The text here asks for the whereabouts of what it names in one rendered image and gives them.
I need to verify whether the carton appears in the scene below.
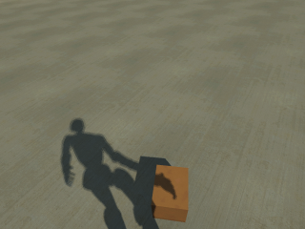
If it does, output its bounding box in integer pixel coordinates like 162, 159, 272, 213
151, 164, 189, 222

